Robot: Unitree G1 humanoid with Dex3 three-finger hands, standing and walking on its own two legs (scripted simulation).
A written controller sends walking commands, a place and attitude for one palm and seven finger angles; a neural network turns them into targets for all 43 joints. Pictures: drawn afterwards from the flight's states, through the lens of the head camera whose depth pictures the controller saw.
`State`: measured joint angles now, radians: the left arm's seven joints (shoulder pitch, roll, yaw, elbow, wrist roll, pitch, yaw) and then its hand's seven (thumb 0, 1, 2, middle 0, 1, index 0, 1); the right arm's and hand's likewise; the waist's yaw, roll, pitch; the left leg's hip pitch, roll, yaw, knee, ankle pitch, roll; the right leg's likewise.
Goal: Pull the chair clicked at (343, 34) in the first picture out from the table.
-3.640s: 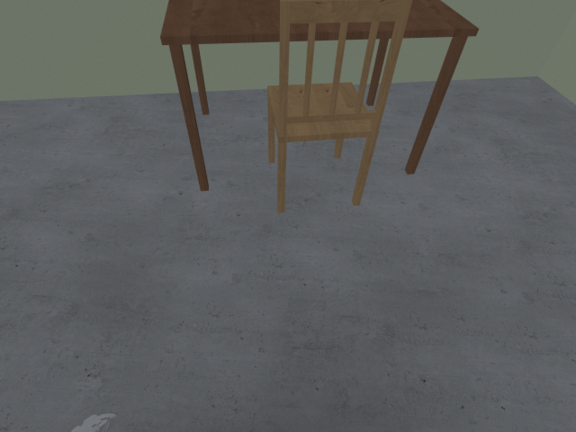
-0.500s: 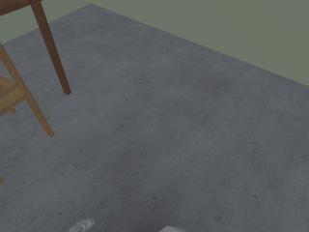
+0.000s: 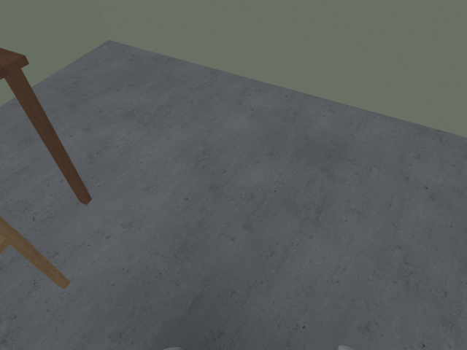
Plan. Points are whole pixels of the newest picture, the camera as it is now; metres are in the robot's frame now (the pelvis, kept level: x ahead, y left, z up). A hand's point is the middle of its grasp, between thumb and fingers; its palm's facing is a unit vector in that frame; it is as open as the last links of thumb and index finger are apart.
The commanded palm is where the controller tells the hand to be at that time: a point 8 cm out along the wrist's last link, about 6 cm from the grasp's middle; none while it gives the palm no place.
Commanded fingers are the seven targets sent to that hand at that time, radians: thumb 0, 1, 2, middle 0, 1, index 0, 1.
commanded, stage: walk to a spot facing it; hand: left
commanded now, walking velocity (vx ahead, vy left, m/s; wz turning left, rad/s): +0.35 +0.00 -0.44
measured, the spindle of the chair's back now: out of the picture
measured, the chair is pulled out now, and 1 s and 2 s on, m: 0.00 0.00 0.00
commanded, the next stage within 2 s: turn to face it in 0.66 s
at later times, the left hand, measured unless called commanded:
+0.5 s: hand (194, 259) +0.33 +0.11 -0.16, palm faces -0.17 -0.96 -0.24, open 7.4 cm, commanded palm none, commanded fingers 0.00 0.90 0.90 -0.20 -0.30 -0.20 -0.30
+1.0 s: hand (199, 221) +0.44 +0.11 -0.17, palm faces -0.13 -0.98 -0.16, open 7.4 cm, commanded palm none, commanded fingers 0.00 0.90 0.90 -0.20 -0.30 -0.20 -0.30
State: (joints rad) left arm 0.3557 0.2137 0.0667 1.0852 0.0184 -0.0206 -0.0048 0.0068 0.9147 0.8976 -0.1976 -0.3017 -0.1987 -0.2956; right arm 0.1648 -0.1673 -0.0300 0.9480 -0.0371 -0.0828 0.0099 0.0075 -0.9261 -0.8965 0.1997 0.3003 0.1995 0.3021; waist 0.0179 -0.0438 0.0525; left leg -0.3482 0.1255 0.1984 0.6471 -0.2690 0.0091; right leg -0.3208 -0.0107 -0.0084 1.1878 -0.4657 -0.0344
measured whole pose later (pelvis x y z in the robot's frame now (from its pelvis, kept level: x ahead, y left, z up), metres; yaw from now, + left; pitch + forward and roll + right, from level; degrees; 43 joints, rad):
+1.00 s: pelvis +0.40 -0.05 +0.01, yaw -11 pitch -1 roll -1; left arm 0.27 0.16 0.05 1.08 0.02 -0.01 0.02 0.01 0.91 0.90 -0.20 -0.30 -0.20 -0.30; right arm 0.19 -0.15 -0.04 1.01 -0.01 -0.04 -0.02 -0.02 -0.95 -0.90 0.20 0.30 0.20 0.30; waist 0.00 -0.03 0.06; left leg -0.32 0.03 0.13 0.53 -0.19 0.06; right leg -0.38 -0.06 -0.07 1.07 -0.47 0.04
